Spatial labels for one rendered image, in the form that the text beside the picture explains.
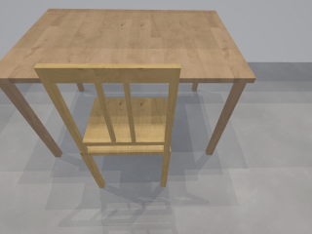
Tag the table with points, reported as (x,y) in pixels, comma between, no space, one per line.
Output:
(196,39)

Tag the chair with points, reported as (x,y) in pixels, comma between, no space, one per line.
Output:
(118,126)

